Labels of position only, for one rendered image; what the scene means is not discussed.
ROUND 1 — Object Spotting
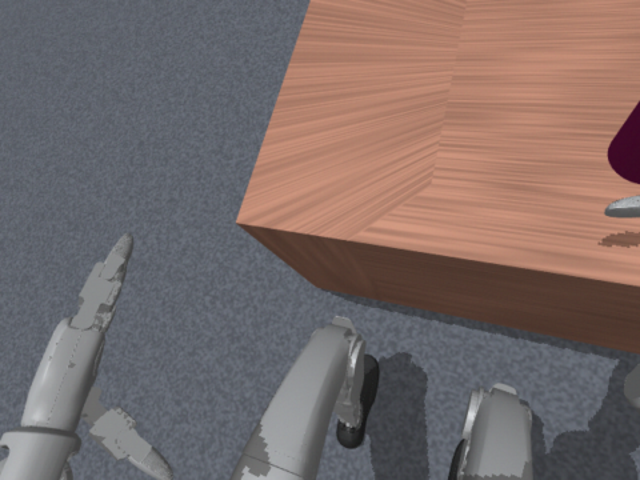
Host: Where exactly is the right robot hand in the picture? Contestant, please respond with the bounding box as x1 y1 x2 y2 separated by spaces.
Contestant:
604 195 640 218

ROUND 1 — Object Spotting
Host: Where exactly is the right robot foot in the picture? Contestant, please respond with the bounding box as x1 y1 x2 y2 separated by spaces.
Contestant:
448 439 465 480

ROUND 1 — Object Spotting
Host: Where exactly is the left robot arm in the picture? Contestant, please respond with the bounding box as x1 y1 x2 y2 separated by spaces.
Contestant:
0 427 82 480

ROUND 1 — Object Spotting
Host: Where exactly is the can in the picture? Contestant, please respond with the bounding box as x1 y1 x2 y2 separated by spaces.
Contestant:
607 101 640 184

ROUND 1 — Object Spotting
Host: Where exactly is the right robot arm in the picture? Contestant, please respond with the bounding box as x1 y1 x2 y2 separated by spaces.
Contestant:
624 363 640 415

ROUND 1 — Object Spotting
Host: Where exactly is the left robot foot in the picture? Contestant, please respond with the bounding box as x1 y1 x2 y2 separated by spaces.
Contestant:
336 354 379 449

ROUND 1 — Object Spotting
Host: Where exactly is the left robot hand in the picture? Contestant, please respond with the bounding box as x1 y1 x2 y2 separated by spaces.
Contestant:
21 233 173 480

